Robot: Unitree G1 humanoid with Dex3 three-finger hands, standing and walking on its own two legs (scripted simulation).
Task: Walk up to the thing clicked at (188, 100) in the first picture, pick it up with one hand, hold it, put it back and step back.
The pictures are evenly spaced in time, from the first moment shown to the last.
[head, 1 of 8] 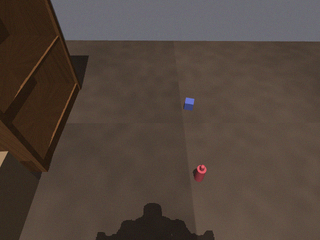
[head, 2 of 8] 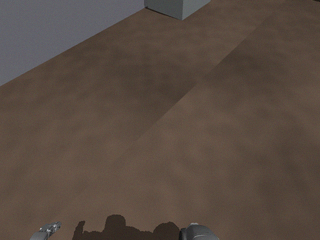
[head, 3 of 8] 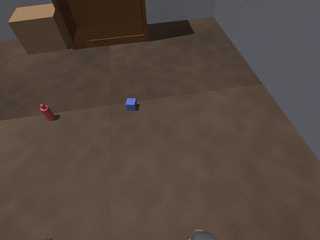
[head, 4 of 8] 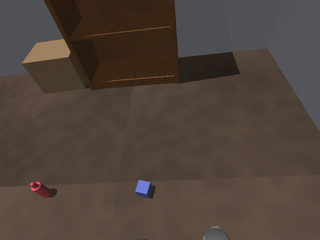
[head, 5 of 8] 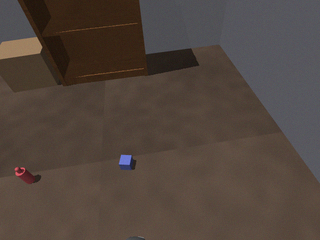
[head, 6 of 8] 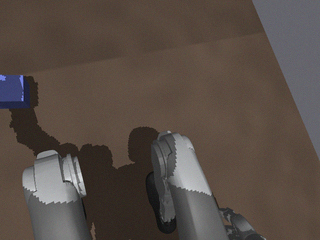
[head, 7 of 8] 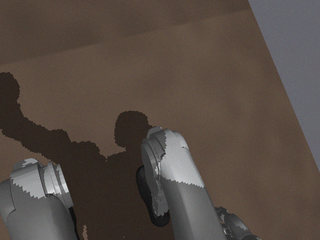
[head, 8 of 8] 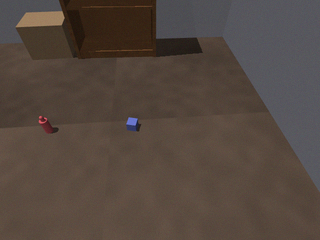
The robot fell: no
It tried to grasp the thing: yes
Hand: left
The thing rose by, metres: 0.67
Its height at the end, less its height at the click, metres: +0.00
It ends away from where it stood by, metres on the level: 0.01
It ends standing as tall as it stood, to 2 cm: yes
